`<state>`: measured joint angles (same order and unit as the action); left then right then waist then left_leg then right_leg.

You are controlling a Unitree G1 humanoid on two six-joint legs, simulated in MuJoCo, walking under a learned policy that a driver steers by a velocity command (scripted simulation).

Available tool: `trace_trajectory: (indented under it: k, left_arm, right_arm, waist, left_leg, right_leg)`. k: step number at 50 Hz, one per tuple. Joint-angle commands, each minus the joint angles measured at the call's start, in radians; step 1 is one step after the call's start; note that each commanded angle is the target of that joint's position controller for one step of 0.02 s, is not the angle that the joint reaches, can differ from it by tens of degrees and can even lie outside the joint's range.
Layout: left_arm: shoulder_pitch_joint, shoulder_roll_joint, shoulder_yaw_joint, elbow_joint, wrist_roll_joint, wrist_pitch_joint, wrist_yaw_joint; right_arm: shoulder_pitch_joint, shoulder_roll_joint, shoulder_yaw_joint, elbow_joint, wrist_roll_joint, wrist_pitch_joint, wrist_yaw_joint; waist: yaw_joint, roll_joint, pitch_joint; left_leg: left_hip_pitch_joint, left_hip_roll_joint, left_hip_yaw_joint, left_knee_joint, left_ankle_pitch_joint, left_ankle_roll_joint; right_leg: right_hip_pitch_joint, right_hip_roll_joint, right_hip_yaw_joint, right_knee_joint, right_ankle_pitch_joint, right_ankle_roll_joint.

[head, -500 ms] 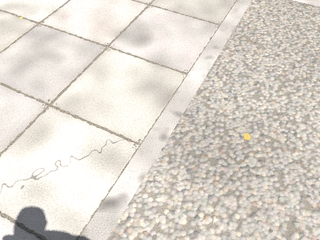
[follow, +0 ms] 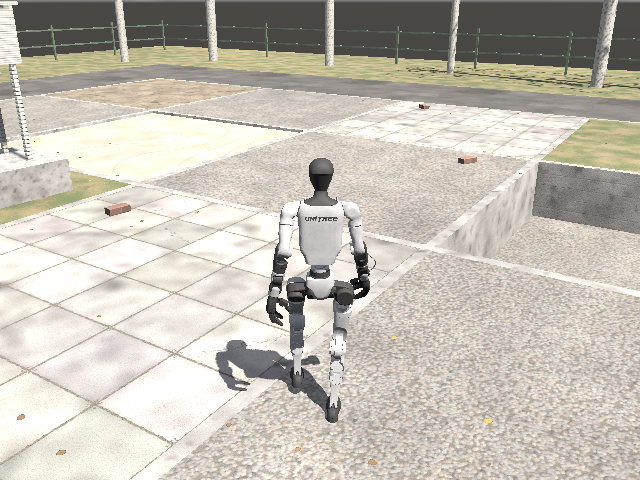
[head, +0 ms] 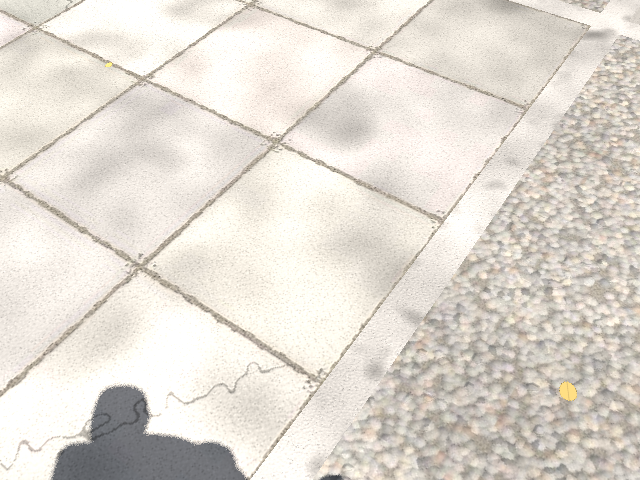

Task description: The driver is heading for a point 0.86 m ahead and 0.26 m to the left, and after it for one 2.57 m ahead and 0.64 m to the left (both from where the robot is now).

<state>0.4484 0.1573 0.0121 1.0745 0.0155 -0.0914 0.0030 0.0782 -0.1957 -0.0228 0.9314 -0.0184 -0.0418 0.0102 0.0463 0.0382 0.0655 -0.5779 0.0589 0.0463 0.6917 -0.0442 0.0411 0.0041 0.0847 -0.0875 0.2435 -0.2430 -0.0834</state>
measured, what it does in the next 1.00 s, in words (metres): steps on the spot: left foot, then right foot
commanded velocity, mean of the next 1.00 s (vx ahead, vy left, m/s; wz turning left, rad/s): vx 0.06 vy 0.00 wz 0.13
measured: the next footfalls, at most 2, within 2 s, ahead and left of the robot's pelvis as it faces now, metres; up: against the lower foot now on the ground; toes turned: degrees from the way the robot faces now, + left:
left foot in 0.10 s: +0.20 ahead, +0.09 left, +0.00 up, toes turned +3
right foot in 0.44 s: +0.12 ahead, -0.11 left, +0.00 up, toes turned -1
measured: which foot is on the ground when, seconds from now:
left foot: up 0.00-0.08, down 0.10-1.00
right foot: down 0.00-0.12, up 0.14-0.42, down 0.44-0.92, up 0.94-1.00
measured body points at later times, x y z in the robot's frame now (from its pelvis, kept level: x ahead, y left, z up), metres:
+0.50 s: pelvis +0.08 +0.02 -0.01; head +0.08 +0.01 +0.44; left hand +0.08 +0.24 -0.17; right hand +0.10 -0.21 -0.16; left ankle +0.16 +0.09 -0.74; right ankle +0.08 -0.11 -0.74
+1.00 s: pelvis +0.09 +0.02 -0.02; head +0.12 +0.05 +0.43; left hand +0.11 +0.28 -0.18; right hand +0.19 -0.22 -0.15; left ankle +0.13 +0.09 -0.74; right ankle +0.07 -0.11 -0.70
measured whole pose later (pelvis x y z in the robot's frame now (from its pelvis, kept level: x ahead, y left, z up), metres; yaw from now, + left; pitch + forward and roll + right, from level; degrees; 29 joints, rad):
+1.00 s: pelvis +0.09 +0.02 -0.02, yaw +10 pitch +1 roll -2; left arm 0.22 0.22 0.07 0.97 0.02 0.03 0.06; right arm 0.25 -0.20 -0.06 0.93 -0.03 0.00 -0.02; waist -0.02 -0.02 0.04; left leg -0.41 -0.06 0.01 0.67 -0.27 0.10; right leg -0.38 -0.01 -0.05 0.95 -0.54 -0.01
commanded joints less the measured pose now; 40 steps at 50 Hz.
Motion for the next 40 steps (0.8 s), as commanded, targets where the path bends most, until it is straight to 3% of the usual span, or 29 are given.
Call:
trace_trajectory:
  k: [1,3,4,5,6,7,8,9,10,12,14,18,21,23,24,25,27,29,33,37,40]
  left_arm:
    - [0.034,0.123,0.015,-0.015,0.006,0.001,0.014]
    - [0.009,0.128,0.017,-0.012,0.005,0.006,0.022]
    - [-0.003,0.132,0.018,-0.008,-0.003,0.008,0.024]
    - [0.026,0.121,0.015,-0.018,-0.011,0.004,0.026]
    - [0.175,0.033,-0.005,-0.003,-0.045,0.012,0.03]
    - [0.188,0.07,0.01,0.029,-0.044,0.037,0.033]
    - [0.118,0.096,0.021,0.018,-0.009,0.055,0.031]
    - [0.04,0.082,0.022,0.004,0.016,0.063,0.026]
    - [-0.002,0.067,0.022,-0.001,0.023,0.073,0.021]
    - [0.017,0.029,0.013,0.017,0.021,0.096,0.019]
    - [0.023,0.02,0.009,0.034,0.012,0.111,0.029]
    - [-0.037,0.035,0.005,0.037,0.005,0.128,0.038]
    - [-0.019,0.031,-0.002,0.055,0.011,0.121,0.036]
    - [-0.033,0.067,-0.003,0.045,0.016,0.104,0.037]
    - [-0.054,0.064,-0.006,0.048,0.004,0.097,0.037]
    - [-0.072,0.043,-0.013,0.045,0.0,0.086,0.037]
    - [-0.099,0.053,-0.012,0.038,-0.007,0.072,0.04]
    - [-0.087,0.053,-0.011,0.038,-0.009,0.067,0.042]
    - [-0.078,0.087,0.012,0.006,0.0,0.076,0.056]
    - [-0.049,0.119,0.043,-0.022,0.002,0.089,0.072]
    - [-0.065,0.145,0.066,-0.044,0.008,0.098,0.083]
  right_arm:
    - [0.042,-0.046,-0.002,-0.015,0.0,-0.012,-0.015]
    - [0.132,-0.067,-0.012,0.023,-0.004,-0.025,-0.026]
    - [0.215,-0.072,-0.017,0.055,-0.01,-0.04,-0.031]
    - [0.305,-0.13,-0.029,0.081,-0.021,-0.056,-0.036]
    - [0.369,-0.176,-0.039,0.087,-0.026,-0.053,-0.035]
    - [0.354,-0.131,-0.027,0.081,0.015,-0.039,-0.027]
    - [0.275,-0.108,-0.02,0.065,0.029,-0.03,-0.024]
    - [0.201,-0.08,-0.011,0.054,0.023,-0.021,-0.028]
    - [0.161,-0.058,-0.002,0.051,0.015,-0.016,-0.036]
    - [0.129,-0.045,0.005,0.058,0.003,-0.009,-0.046]
    - [0.155,-0.055,0.005,0.071,-0.002,-0.011,-0.044]
    - [0.174,-0.086,-0.002,0.087,0.003,0.005,-0.041]
    - [0.172,-0.087,-0.007,0.094,0.017,0.029,-0.043]
    - [0.214,-0.068,-0.009,0.104,0.024,0.04,-0.042]
    - [0.217,-0.054,-0.008,0.104,0.025,0.044,-0.039]
    - [0.228,-0.039,-0.004,0.112,0.018,0.043,-0.036]
    - [0.265,-0.027,0.0,0.133,0.01,0.039,-0.032]
    - [0.272,-0.034,0.001,0.144,0.006,0.033,-0.031]
    - [0.188,-0.062,-0.007,0.093,0.01,0.032,-0.031]
    - [0.166,-0.061,-0.017,0.038,0.004,0.037,-0.029]
    - [0.19,-0.038,-0.021,0.015,-0.008,0.042,-0.027]
  waist:
    - [-0.034,-0.146,-0.018]
    - [-0.072,-0.132,-0.036]
    - [-0.114,-0.091,-0.06]
    - [-0.121,-0.024,-0.142]
    - [-0.08,0.135,-0.295]
    - [-0.091,0.118,-0.364]
    - [-0.068,0.057,-0.261]
    - [-0.053,0.031,-0.152]
    - [-0.031,0.021,-0.087]
    - [0.006,0.045,-0.068]
    - [0.004,0.04,-0.093]
    - [-0.018,0.067,-0.08]
    - [-0.007,0.033,-0.027]
    - [-0.037,-0.034,0.032]
    - [-0.056,-0.111,0.069]
    - [-0.069,-0.134,0.053]
    - [-0.091,-0.133,0.024]
    - [-0.085,-0.085,0.016]
    - [-0.055,-0.044,0.026]
    - [-0.042,-0.061,0.005]
    - [-0.055,-0.128,-0.016]
  left_leg:
    - [0.148,-0.052,0.029,-0.065,-0.01,0.023]
    - [0.242,-0.074,0.018,-0.162,-0.038,0.05]
    - [0.348,-0.074,0.013,-0.289,0.086,0.063]
    - [0.536,0.047,-0.083,-0.255,0.491,0.083]
    - [0.774,0.312,-0.314,-0.177,0.96,0.243]
    - [0.736,0.366,-0.413,-0.225,0.948,0.334]
    - [0.6,0.325,-0.365,-0.296,0.694,0.322]
    - [0.48,0.278,-0.328,-0.363,0.47,0.283]
    - [0.378,0.233,-0.275,-0.415,0.351,0.24]
    - [0.266,0.157,-0.183,-0.451,0.232,0.181]
    - [0.275,0.14,-0.167,-0.454,0.151,0.167]
    - [0.243,0.132,-0.204,-0.504,-0.257,0.144]
    - [0.149,0.116,-0.215,-0.524,-0.482,0.083]
    - [0.153,0.065,-0.188,-0.508,-0.479,0.016]
    - [0.24,0.023,-0.136,-0.466,-0.372,0.008]
    - [0.34,0.016,-0.121,-0.411,-0.274,0.01]
    - [0.433,0.011,-0.108,-0.366,-0.185,0.012]
    - [0.422,0.02,-0.119,-0.371,-0.177,0.017]
    - [0.265,0.007,-0.149,-0.354,-0.235,0.033]
    - [0.159,-0.022,-0.158,-0.256,-0.257,0.051]
    - [0.135,-0.073,-0.098,-0.07,-0.234,0.051]
  right_leg:
    - [-0.038,-0.257,0.083,0.07,0.835,-0.076]
    - [-0.008,-0.265,0.108,0.179,0.848,-0.065]
    - [-0.017,-0.235,0.093,0.296,0.781,-0.042]
    - [-0.115,-0.191,0.074,0.439,0.546,-0.01]
    - [-0.294,-0.08,0.022,0.711,-0.081,0.022]
    - [-0.33,-0.023,0.077,0.832,-0.411,0.037]
    - [-0.354,-0.054,0.117,0.865,-0.406,0.044]
    - [-0.372,-0.072,0.12,0.846,-0.357,0.05]
    - [-0.348,-0.097,0.128,0.787,-0.296,0.057]
    - [-0.248,-0.1,0.105,0.674,-0.226,0.073]
    - [-0.219,-0.09,0.088,0.576,-0.22,0.08]
    - [-0.187,-0.091,0.074,0.421,-0.142,0.072]
    - [-0.096,-0.096,0.067,0.243,-0.028,0.049]
    - [-0.164,-0.168,0.174,0.116,-0.088,0.026]
    - [-0.296,-0.177,0.201,0.075,-0.168,0.02]
    - [-0.354,-0.189,0.217,0.03,-0.194,0.027]
    - [-0.385,-0.191,0.22,-0.004,-0.179,0.04]
    - [-0.351,-0.183,0.205,0.013,-0.127,0.037]
    - [-0.267,-0.172,0.158,0.089,-0.092,0.016]
    - [-0.246,-0.208,0.164,0.121,-0.125,-0.021]
    - [-0.259,-0.306,0.211,0.107,-0.088,-0.072]
Over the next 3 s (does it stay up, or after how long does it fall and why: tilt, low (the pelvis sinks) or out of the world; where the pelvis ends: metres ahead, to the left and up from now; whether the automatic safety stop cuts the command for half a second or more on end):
stays up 0.76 0.34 -0.02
